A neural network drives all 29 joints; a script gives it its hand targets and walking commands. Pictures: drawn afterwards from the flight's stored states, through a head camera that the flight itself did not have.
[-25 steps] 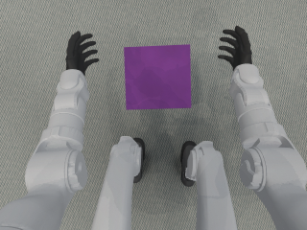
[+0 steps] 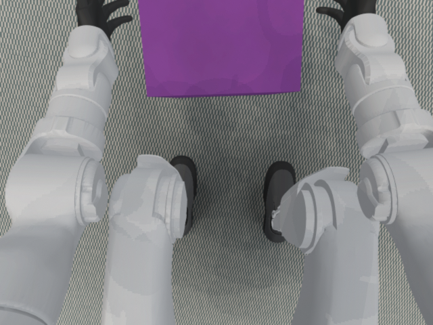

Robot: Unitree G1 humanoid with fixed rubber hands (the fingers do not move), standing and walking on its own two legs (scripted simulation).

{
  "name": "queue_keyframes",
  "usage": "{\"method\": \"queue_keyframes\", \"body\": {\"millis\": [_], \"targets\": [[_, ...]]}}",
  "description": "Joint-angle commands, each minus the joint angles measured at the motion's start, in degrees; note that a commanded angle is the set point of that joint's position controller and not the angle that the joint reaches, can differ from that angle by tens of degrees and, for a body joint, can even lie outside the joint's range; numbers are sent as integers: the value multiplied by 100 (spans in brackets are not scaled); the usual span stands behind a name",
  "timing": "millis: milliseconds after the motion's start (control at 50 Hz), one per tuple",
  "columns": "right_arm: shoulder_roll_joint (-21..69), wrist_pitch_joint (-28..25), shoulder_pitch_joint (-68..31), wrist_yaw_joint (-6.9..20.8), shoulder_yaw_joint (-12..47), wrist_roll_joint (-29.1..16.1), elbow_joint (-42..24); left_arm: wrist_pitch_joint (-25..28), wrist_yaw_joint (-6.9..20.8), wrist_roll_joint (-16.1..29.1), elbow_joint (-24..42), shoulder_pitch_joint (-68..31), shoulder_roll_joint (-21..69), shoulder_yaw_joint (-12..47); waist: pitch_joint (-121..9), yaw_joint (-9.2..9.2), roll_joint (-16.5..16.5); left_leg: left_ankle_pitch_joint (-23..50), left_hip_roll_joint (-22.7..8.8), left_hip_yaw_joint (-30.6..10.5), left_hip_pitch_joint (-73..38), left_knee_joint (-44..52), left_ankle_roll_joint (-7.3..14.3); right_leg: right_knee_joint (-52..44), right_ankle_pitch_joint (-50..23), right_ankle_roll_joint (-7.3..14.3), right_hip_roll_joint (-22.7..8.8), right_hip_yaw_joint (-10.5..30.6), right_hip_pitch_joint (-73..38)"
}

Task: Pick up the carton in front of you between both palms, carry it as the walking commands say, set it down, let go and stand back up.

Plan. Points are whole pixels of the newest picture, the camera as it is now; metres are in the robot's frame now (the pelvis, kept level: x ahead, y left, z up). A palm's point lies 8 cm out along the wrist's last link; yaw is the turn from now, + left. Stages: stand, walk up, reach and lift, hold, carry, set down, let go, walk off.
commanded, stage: reach and lift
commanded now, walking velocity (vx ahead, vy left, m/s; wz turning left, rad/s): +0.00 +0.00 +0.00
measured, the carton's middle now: (221, 36) +0.52 +0.04 -0.26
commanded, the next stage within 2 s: none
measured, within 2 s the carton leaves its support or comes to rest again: leaves its support in 0.92 s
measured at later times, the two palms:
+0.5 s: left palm (110, 27) +0.50 +0.21 -0.19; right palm (342, 12) +0.54 -0.13 -0.19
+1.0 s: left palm (113, 14) +0.51 +0.19 -0.15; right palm out of the picture +0.54 -0.11 -0.15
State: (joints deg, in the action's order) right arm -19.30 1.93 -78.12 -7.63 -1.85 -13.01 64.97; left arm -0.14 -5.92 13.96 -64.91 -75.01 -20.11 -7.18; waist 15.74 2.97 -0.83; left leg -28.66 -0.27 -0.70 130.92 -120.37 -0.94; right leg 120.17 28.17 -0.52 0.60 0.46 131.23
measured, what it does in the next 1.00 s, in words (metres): stands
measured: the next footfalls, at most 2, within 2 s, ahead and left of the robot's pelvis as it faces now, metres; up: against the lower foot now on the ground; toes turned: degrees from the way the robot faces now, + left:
none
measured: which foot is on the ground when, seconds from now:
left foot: down 0.00-1.00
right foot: down 0.00-1.00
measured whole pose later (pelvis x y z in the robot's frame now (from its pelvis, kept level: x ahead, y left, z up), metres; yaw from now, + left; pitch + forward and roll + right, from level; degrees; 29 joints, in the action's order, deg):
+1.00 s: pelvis +0.00 +0.00 -0.02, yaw +1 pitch +35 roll +0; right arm -15.0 5.2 -76.9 -11.3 -1.1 -13.1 62.0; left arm -5.6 -10.8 16.0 -58.7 -73.5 -14.8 -3.0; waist 13.9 2.9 -0.7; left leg -29.8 1.3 -1.1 130.7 -125.3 -1.5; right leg 125.6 30.4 -1.7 1.9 1.3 130.4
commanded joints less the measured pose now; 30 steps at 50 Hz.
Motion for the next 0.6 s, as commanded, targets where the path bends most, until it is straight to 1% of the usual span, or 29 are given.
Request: {"method": "queue_keyframes", "body": {"millis": [0,40,80,120,160,200,260,360,440,500,540,580], "targets": [[-698,-230,-1605,-21,84,-157,-421,217,-53,137,413,-1467,-913,43,-6637,179,-42,965,-37,162,-3199,867,-121,-636,-701,-57,77,-52,-3550],[-753,-277,-1697,-49,185,-272,-533,260,-101,262,500,-1543,-975,144,-7043,202,-51,1219,-25,188,-3420,756,-131,-503,-937,-54,84,-79,-3790],[-681,-299,-1629,-36,365,-441,-543,291,-159,420,619,-1510,-888,308,-7411,269,-46,1457,3,218,-3709,690,-134,-397,-1129,-50,96,-122,-3948],[-633,-304,-1516,2,469,-509,-544,289,-181,620,709,-1434,-617,526,-7533,230,-14,1607,56,226,-3899,650,-145,-367,-1201,-26,98,-165,-3890],[-560,-295,-1395,27,471,-463,-607,271,-174,683,750,-1313,-465,601,-7472,160,-100,1695,95,212,-3872,624,-143,-355,-1293,-28,113,-195,-3831],[-473,-285,-1210,38,395,-385,-541,264,-161,611,689,-1144,-440,545,-7197,131,-120,1650,118,200,-3703,624,-145,-374,-1288,-35,126,-183,-3661],[-445,-301,-1068,66,193,-198,-300,272,-141,364,507,-972,-402,354,-6445,133,-60,1441,126,144,-3239,690,-159,-406,-1140,-38,133,-138,-3164],[-449,-387,-1095,39,38,-25,-224,320,-144,104,462,-944,-381,152,-6152,142,-17,1410,134,111,-3064,736,-157,-476,-1080,-24,153,-80,-2951],[-246,-428,-1242,6,193,-97,-266,341,-145,182,531,-1136,-163,329,-6242,132,-52,1371,152,121,-3065,773,-153,-539,-1056,-23,168,-59,-3066],[189,-452,-1411,1,421,-195,-300,369,-143,318,539,-1410,321,622,-6318,116,-78,1300,203,138,-3086,806,-127,-587,-1040,-17,223,-58,-3210],[383,-477,-1474,-18,443,-147,-247,390,-156,300,425,-1464,554,650,-6293,107,-78,1230,244,160,-3094,833,-122,-616,-1009,-19,267,-61,-3275],[507,-494,-1477,-56,358,11,-162,407,-160,206,318,-1449,715,605,-6195,75,-76,1155,291,180,-3072,862,-117,-654,-957,-25,301,-69,-3314]]}}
